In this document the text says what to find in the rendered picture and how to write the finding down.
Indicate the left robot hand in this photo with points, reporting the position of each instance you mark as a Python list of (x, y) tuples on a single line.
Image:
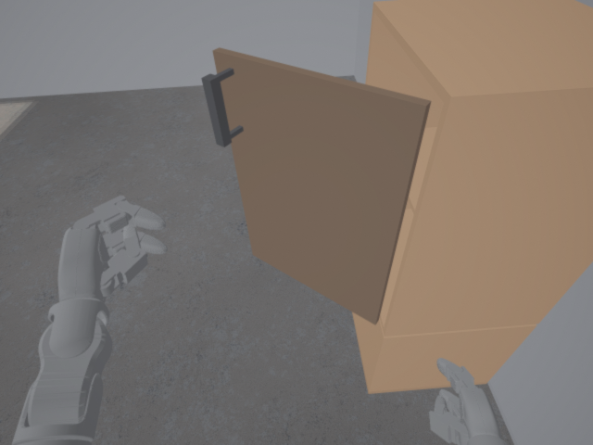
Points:
[(85, 252)]

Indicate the cupboard door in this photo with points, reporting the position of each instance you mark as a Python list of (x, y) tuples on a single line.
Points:
[(324, 167)]

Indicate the right robot hand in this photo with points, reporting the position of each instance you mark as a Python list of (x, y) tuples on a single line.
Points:
[(469, 415)]

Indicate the handle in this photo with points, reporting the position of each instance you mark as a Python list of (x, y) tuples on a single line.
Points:
[(216, 108)]

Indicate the robot left forearm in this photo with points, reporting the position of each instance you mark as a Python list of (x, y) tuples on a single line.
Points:
[(63, 403)]

